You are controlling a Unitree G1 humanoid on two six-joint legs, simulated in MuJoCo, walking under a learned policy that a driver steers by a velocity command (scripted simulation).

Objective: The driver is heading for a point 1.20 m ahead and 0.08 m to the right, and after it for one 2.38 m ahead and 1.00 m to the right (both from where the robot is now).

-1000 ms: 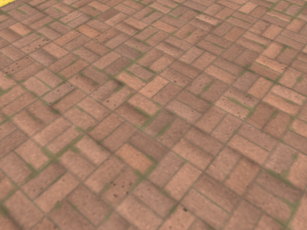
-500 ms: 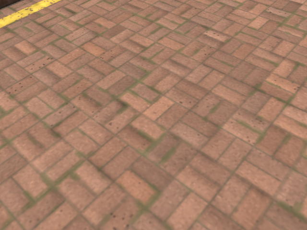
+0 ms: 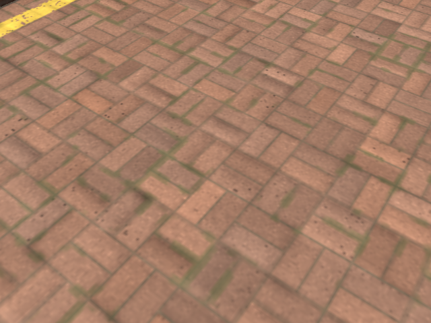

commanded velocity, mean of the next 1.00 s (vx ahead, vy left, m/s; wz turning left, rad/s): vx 0.50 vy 0.00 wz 0.00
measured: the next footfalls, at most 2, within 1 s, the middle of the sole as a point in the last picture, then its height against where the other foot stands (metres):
right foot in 0.30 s outside the picture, level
left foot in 0.88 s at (194, 282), level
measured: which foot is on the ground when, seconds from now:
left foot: down 0.00-0.32, up 0.34-0.86, down 0.88-1.00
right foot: up 0.00-0.28, down 0.30-0.88, up 0.90-1.00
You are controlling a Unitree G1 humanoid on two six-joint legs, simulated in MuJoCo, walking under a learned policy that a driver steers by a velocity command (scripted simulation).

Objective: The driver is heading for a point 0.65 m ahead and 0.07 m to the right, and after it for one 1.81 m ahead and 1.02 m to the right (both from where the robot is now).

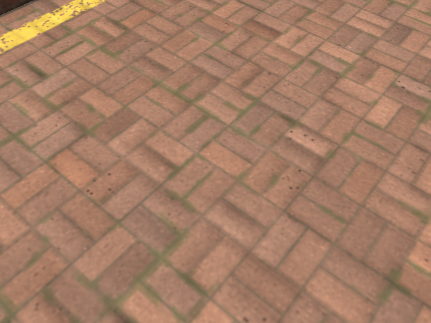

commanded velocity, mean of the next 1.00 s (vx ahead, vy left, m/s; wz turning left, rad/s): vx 0.50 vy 0.00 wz -0.05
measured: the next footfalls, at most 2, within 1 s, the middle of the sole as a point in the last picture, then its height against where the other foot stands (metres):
right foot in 0.44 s outside the picture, level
left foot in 1.00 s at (193, 247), level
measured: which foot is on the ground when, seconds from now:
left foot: down 0.00-0.44, up 0.46-0.98, down 1.00-1.00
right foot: up 0.00-0.42, down 0.44-1.00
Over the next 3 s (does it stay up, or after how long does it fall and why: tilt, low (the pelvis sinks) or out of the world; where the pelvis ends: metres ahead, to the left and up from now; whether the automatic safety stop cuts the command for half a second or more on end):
stays up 1.38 -0.61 0.00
